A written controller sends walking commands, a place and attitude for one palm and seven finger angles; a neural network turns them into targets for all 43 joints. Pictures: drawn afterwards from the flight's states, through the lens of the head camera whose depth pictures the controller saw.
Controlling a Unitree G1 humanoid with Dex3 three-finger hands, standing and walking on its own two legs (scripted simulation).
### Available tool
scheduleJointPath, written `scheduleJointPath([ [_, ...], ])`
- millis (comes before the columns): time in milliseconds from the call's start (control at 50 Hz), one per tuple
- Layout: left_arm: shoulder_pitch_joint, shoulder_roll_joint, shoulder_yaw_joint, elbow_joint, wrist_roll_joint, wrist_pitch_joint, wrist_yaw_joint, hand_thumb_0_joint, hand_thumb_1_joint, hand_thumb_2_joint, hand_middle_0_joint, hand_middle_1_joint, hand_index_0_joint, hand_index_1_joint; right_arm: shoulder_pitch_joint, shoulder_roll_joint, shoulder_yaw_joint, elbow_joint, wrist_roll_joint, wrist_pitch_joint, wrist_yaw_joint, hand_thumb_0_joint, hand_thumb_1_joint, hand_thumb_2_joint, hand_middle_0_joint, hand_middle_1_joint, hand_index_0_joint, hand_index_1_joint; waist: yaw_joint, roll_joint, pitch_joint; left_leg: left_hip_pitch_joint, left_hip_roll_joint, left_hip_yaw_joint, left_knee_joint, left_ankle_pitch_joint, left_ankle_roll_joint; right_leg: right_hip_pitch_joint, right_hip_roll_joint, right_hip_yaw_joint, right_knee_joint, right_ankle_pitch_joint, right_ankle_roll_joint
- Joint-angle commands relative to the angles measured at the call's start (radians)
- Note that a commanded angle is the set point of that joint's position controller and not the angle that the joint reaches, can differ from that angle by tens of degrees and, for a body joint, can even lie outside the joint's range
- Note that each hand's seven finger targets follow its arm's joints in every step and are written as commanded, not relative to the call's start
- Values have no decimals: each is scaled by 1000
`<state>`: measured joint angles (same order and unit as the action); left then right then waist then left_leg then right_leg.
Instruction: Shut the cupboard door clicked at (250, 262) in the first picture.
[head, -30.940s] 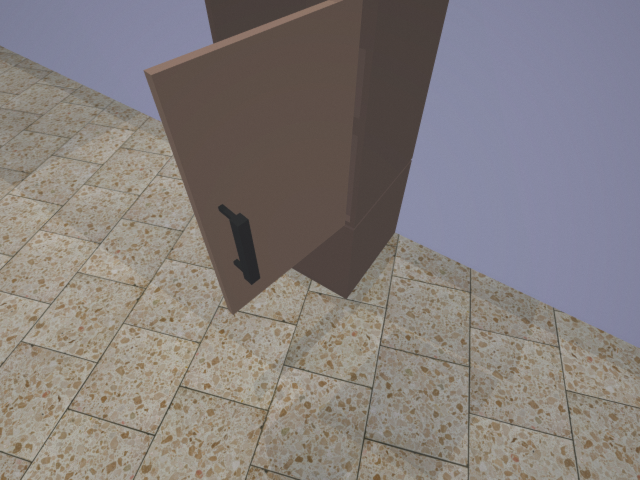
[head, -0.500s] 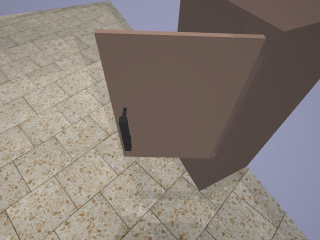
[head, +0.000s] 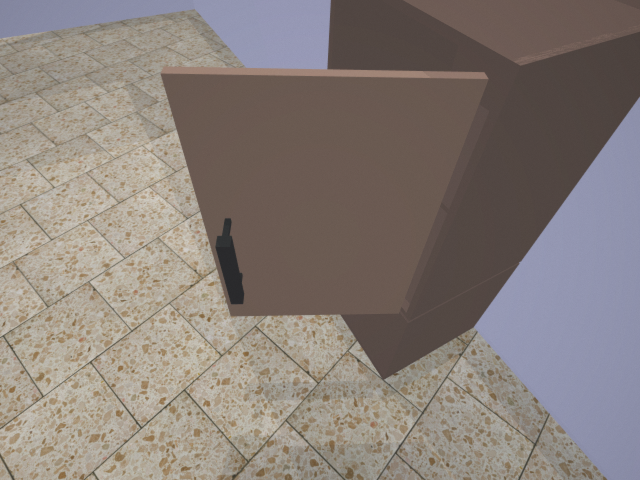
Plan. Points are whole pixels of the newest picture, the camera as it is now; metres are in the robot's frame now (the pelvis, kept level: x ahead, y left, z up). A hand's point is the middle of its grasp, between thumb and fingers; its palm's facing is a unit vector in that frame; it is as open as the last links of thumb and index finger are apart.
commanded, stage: look again from close up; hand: left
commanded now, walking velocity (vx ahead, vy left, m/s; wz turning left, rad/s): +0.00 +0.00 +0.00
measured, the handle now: (232, 263) +0.49 +0.17 -0.10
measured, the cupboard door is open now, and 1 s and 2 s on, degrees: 63 63 63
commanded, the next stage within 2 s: shuffle to correct the standing spot in 0.50 s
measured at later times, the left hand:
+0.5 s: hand out of the picture +0.06 +0.26 -0.16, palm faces +0.00 -0.95 -0.31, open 7.4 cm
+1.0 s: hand out of the picture -0.04 +0.18 -0.18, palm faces -0.01 -0.98 -0.18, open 7.4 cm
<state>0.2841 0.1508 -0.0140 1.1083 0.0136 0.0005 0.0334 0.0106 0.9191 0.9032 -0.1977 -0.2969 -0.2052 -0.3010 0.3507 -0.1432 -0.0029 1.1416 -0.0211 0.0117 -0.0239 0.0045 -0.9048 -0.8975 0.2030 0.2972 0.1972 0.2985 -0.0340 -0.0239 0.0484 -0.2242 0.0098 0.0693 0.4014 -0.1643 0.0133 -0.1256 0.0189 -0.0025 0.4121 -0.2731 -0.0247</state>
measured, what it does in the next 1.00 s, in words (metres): stands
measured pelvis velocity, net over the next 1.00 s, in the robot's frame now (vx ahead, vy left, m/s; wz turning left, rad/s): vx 0.00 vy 0.01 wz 0.00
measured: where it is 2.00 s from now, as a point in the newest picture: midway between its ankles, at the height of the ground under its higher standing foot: outside the picture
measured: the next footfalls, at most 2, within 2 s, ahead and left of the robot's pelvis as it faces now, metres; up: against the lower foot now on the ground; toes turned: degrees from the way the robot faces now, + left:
right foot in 1.46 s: +0.14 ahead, -0.19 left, +0.00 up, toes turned +0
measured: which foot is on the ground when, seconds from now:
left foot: down 0.00-1.00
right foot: down 0.00-1.00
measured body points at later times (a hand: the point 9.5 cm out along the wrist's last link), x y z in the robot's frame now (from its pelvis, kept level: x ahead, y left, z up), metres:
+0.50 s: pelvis -0.01 +0.03 -0.01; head -0.02 +0.03 +0.44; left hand +0.06 +0.30 -0.14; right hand +0.12 -0.25 -0.12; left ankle +0.03 +0.11 -0.74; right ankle -0.03 -0.10 -0.74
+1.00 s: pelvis +0.00 +0.01 -0.01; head +0.02 +0.01 +0.44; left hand -0.04 +0.23 -0.16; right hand -0.01 -0.22 -0.16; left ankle +0.03 +0.11 -0.74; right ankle -0.03 -0.11 -0.74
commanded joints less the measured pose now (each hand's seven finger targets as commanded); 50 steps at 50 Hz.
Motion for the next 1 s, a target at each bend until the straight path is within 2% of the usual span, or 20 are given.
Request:
scheduleJointPath([
  [0,53,177,41,-107,5,-40,13,0,900,900,-200,-300,-200,-300,-41,-153,-56,-145,2,-54,-10,0,-900,-900,200,300,200,300,22,15,-110,10,73,-133,92,0,19,-104,-142,120,-41,23,-49],
  [40,42,172,38,-122,4,-44,16,0,900,900,-200,-300,-200,-300,-30,-141,-49,-153,-2,-48,-5,0,-900,-900,200,300,200,300,18,-57,-80,-12,57,-111,121,13,19,-116,-162,154,-55,74,-58],
  [80,22,193,50,-134,5,-45,18,0,900,900,-200,-300,-200,-300,-48,-159,-59,-158,2,-47,-3,0,-900,-900,200,300,200,300,13,-40,-18,-29,61,-112,113,32,23,-150,-150,141,-39,92,-57],
  [120,25,207,56,-146,6,-45,19,0,900,900,-200,-300,-200,-300,-61,-182,-65,-165,5,-53,-5,0,-900,-900,200,300,200,300,23,11,-40,-10,80,-124,101,129,35,-119,-125,112,15,209,-46],
  [140,44,203,51,-146,7,-45,19,0,900,900,-200,-300,-200,-300,-75,-183,-58,-165,5,-54,-4,0,-900,-900,200,300,200,300,33,12,-63,12,86,-119,108,187,40,-97,-122,108,28,278,-42],
  [160,40,214,55,-149,6,-43,19,0,900,900,-200,-300,-200,-300,-88,-194,-62,-172,6,-54,-5,0,-900,-900,200,300,200,300,31,12,-65,17,88,-119,105,202,40,-93,-121,101,38,291,-37],
  [220,2,246,61,-168,8,-37,15,0,900,900,-200,-300,-200,-300,-147,-238,-69,-188,6,-49,-4,0,-900,-900,200,300,200,300,32,15,-33,15,98,-132,74,168,45,-120,-111,98,32,215,-29],
  [240,6,236,54,-171,9,-35,13,0,900,900,-200,-300,-200,-300,-157,-232,-62,-187,4,-48,0,0,-900,-900,200,300,200,300,36,29,-33,21,99,-128,67,165,47,-118,-108,98,24,196,-27],
  [300,-30,268,57,-179,10,-32,6,0,900,900,-200,-300,-200,-300,-210,-266,-64,-202,3,-45,6,0,-900,-900,200,300,200,300,32,30,-13,14,99,-145,24,60,45,-142,-106,101,-2,95,-23],
  [340,-41,280,55,-185,13,-32,2,0,900,900,-200,-300,-200,-300,-229,-283,-61,-207,3,-47,9,0,-900,-900,200,300,200,300,35,47,-41,33,104,-150,10,69,48,-124,-107,96,-9,99,-22],
  [480,-73,318,51,-178,12,-29,-9,0,900,900,-200,-300,-200,-300,-286,-327,-54,-211,5,-45,17,0,-900,-900,200,300,200,300,33,30,-42,38,106,-165,-54,-32,39,-122,-118,92,-50,39,-13],
  [580,-73,327,45,-156,12,-25,-13,0,900,900,-200,-300,-200,-300,-289,-343,-49,-194,6,-46,19,0,-900,-900,200,300,200,300,34,55,-52,39,111,-178,-95,-68,36,-99,-120,81,-61,37,-10],
  [640,3,211,15,-105,9,-5,-9,0,900,900,-200,-300,-200,-300,-229,-241,-21,-153,1,-31,21,0,-900,-900,200,300,200,300,35,58,-56,31,131,-188,-135,-182,21,-84,-105,49,-49,-2,16],
  [720,49,201,19,-91,16,14,-14,0,900,900,-200,-300,-200,-300,-192,-272,-38,-135,0,-16,13,0,-900,-900,200,300,200,300,33,73,0,5,181,-236,-191,-341,38,-137,-72,9,24,-75,18],
  [800,99,174,27,-86,20,19,-22,0,900,900,-200,-300,-200,-300,-144,-271,-55,-120,2,-15,-1,0,-900,-900,200,300,200,300,36,90,4,1,227,-272,-186,-344,79,-158,-62,-15,73,-83,13],
  [820,113,164,28,-82,20,18,-23,0,900,900,-200,-300,-200,-300,-133,-264,-60,-114,3,-15,-3,0,-900,-900,200,300,200,300,36,95,7,-6,227,-269,-180,-341,82,-154,-63,-19,73,-78,12],
  [840,123,164,29,-81,21,17,-23,0,900,900,-200,-300,-200,-300,-121,-256,-61,-111,4,-15,-5,0,-900,-900,200,300,200,300,40,67,19,-30,222,-264,-160,-317,84,-136,-65,-19,52,-67,9],
  [920,177,135,40,-66,16,12,-19,0,900,900,-200,-300,-200,-300,-92,-196,-66,-95,4,-19,-10,0,-900,-900,200,300,200,300,44,39,14,-86,151,-177,-57,-270,55,-82,-90,24,-16,-62,-12],
  [940,191,140,43,-66,15,9,-16,0,900,900,-200,-300,-200,-300,-85,-171,-64,-93,6,-20,-10,0,-900,-900,200,300,200,300,50,-17,22,-115,123,-134,6,-222,46,-60,-107,50,-51,-61,-24],
  [980,227,152,54,-53,13,6,-6,0,900,900,-200,-300,-200,-300,-83,-107,-51,-94,6,-23,-11,0,-900,-900,200,300,200,300,56,-158,20,-201,28,5,210,-172,17,-4,-195,159,-125,-40,-82],
])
